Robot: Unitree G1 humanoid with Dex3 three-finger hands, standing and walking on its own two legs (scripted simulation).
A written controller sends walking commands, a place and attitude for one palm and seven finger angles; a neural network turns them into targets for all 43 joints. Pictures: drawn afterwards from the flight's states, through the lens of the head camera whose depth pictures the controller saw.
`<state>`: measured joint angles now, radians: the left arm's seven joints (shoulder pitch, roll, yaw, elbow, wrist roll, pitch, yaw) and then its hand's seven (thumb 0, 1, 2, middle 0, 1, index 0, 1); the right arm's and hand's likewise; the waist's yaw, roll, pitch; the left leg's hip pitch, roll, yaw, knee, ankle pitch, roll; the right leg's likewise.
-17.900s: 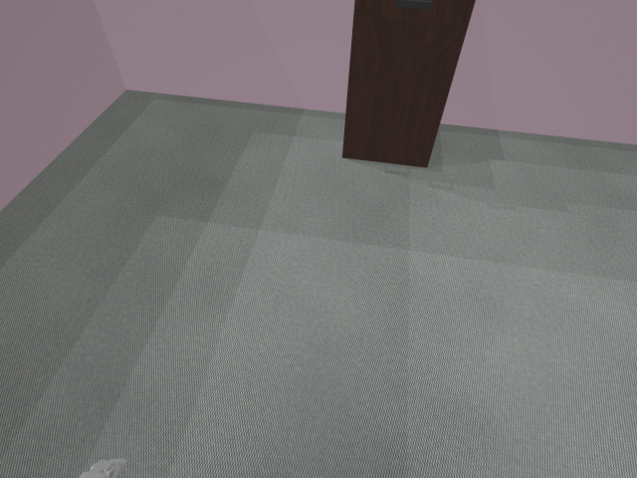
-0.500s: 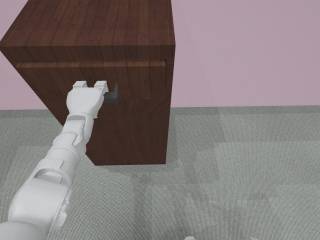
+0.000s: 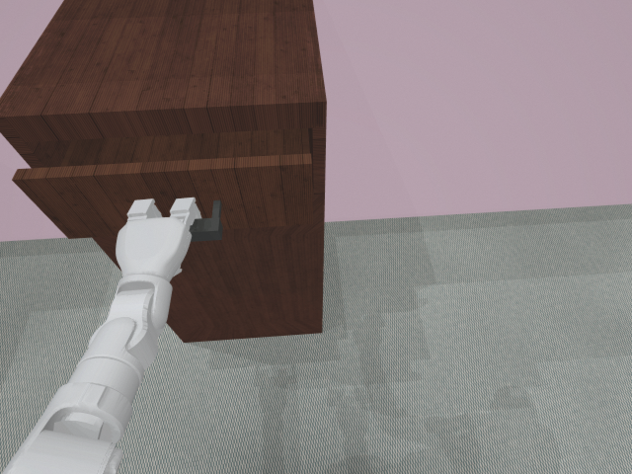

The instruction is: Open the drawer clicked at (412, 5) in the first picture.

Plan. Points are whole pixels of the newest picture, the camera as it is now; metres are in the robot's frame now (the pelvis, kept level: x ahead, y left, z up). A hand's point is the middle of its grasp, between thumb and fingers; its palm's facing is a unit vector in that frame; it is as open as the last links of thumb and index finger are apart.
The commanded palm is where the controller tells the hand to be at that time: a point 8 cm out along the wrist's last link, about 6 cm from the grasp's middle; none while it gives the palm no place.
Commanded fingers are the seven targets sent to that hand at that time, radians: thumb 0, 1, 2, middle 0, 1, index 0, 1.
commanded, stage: pull the drawer open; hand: left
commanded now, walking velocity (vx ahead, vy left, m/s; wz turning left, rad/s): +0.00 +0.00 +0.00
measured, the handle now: (177, 220) +0.46 +0.20 +0.02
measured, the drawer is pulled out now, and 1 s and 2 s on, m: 0.07 0.12 0.22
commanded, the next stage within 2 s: none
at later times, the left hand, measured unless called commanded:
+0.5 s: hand (170, 260) +0.41 +0.21 +0.00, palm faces -0.02 -0.02 -1.00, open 5.8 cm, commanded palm +0.37 +0.20 +0.06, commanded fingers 0.00 0.90 0.90 -0.40 -1.35 -0.40 -1.35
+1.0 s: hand (166, 293) +0.35 +0.20 +0.00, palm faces +0.03 -0.03 -1.00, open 5.9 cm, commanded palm +0.33 +0.20 +0.06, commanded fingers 0.00 0.90 0.90 -0.40 -1.35 -0.40 -1.35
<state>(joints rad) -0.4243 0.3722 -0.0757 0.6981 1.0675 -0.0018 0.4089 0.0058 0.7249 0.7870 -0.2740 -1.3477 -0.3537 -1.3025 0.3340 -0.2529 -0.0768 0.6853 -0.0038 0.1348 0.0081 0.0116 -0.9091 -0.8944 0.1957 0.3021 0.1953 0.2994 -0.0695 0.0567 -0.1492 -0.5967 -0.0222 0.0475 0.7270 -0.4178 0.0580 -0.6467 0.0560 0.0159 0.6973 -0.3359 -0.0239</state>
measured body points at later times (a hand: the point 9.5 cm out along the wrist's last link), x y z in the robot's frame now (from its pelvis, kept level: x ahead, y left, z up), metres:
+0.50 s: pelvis -0.02 -0.01 -0.01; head +0.05 -0.02 +0.43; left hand +0.40 +0.20 +0.06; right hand +0.06 -0.26 -0.14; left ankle -0.05 +0.08 -0.71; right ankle -0.01 -0.11 -0.71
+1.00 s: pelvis +0.00 +0.00 +0.00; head +0.06 -0.02 +0.45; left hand +0.35 +0.20 +0.05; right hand +0.16 -0.26 -0.12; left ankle -0.05 +0.08 -0.71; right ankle -0.01 -0.11 -0.71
